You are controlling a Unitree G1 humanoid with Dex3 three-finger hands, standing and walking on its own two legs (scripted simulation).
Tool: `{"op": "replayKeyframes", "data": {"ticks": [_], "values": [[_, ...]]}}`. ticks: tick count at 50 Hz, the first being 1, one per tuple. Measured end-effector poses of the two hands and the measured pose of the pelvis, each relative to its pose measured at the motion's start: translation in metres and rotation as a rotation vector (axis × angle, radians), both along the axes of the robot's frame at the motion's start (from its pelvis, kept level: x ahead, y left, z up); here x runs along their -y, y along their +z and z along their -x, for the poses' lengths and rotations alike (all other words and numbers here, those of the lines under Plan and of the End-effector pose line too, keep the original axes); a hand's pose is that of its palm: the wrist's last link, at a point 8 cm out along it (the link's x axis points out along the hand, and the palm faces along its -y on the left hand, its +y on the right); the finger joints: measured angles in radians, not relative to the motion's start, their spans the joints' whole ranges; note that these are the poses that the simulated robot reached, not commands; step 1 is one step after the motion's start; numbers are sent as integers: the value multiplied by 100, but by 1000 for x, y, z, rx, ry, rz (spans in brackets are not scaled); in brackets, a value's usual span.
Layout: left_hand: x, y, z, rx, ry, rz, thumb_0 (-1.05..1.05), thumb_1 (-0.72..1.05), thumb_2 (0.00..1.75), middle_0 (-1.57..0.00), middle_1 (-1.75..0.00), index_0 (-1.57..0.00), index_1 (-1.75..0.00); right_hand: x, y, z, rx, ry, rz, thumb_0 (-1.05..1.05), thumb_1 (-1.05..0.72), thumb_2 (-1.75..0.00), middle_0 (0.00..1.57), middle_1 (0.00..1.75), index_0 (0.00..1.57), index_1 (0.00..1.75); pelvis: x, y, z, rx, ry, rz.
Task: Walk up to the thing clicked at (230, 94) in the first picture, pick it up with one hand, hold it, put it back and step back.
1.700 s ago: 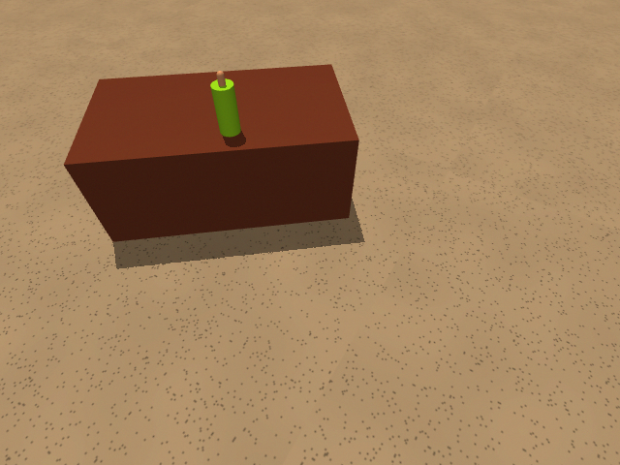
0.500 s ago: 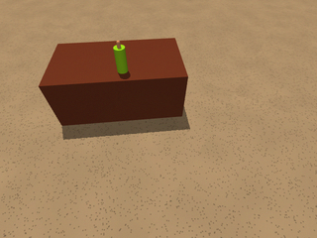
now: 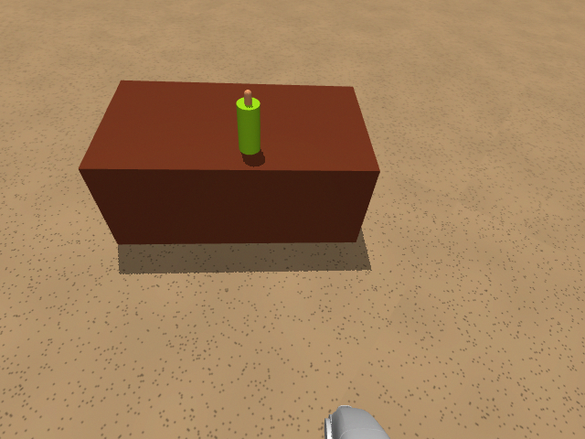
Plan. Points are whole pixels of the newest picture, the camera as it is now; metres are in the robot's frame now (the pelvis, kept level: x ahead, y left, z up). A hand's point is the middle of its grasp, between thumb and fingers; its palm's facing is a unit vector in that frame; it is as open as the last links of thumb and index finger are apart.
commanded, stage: walk up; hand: left
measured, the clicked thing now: (248, 121) +1.08 +0.11 -0.24
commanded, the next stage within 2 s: none
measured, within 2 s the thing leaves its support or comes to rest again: neither
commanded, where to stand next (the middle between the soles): +0.67 -0.12 m, yaw +2 degrees
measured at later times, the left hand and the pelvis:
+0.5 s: hand (173, 338) +0.29 +0.20 -0.13, palm faces -0.01 -0.94 -0.35, open 7.3 cm; pelvis +0.23 -0.07 +0.00, yaw +0 degrees
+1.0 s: hand (196, 249) +0.48 +0.19 -0.14, palm faces -0.06 -0.93 -0.36, open 7.3 cm; pelvis +0.42 -0.09 -0.01, yaw +0 degrees
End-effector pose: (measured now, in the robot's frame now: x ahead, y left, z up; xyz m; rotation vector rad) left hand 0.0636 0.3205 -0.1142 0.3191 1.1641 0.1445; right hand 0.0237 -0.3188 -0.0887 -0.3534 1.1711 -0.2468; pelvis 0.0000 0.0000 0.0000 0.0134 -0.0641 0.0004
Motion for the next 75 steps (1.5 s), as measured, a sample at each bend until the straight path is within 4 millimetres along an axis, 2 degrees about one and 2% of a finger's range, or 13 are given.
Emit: {"op": "replayKeyframes", "data": {"ticks": [8,12,15,23,32,36,45,50,55,60,65,70,75], "values": [[22,14,-105,25,-48,-35,0,91,90,-21,-30,-20,-30,21,-22,-56,-44,-20,-38,0,-90,-89,20,30,20,31,22,-7,-79,-25,-6,-18],[45,14,-167,81,-53,-65,1,91,90,-21,-30,-20,-30,46,-44,-101,-64,-23,-41,0,-90,-89,20,30,20,31,43,-20,-124,-28,-6,12],[64,19,-198,151,-43,-61,0,91,90,-21,-30,-20,-30,54,-47,-142,-67,5,-47,1,-91,-89,20,30,20,30,56,-19,-149,-19,2,6],[83,24,-218,97,11,-37,0,91,90,-21,-30,-21,-30,66,-17,-263,64,84,-39,0,-91,-89,20,30,20,30,67,-1,-213,-13,-3,8],[60,-16,-250,9,56,-4,0,91,90,-21,-30,-21,-30,57,-8,-359,79,152,26,0,-91,-89,20,30,20,30,57,-19,-291,-21,36,29],[60,-26,-279,-46,44,4,1,91,90,-21,-30,-20,-30,52,-3,-383,126,124,42,0,-91,-89,20,30,20,30,52,-21,-320,-14,19,15],[72,-3,-367,-4,0,0,1,91,90,-21,-30,-20,-30,69,7,-400,46,78,25,0,-90,-89,20,30,20,30,71,-3,-379,-16,17,9],[89,10,-415,10,-17,-40,0,91,90,-21,-30,-20,-30,100,-9,-422,15,54,5,0,-90,-89,20,30,20,31,94,-8,-417,-23,9,-10],[116,18,-460,73,-5,-105,0,91,90,-21,-30,-20,-30,136,-42,-464,-9,44,-18,0,-90,-89,20,30,20,30,124,-23,-457,-14,19,18],[141,35,-474,94,40,-108,0,91,90,-21,-30,-21,-30,139,-42,-522,5,80,-66,1,-91,-89,20,30,20,30,140,-9,-487,-11,17,-15],[153,40,-475,31,59,-107,0,91,90,-21,-30,-21,-30,139,-31,-572,48,107,-93,0,-91,-89,20,30,20,30,148,1,-514,-18,15,-4],[152,31,-481,-10,82,-104,0,90,90,-21,-30,-21,-30,135,-27,-608,23,133,-76,0,-91,-89,20,30,20,30,148,-1,-539,-19,30,16],[143,6,-498,-39,99,-84,0,90,90,-21,-30,-21,-30,121,-29,-644,14,158,-45,0,-91,-90,20,30,20,30,138,-12,-561,-22,53,35]]}}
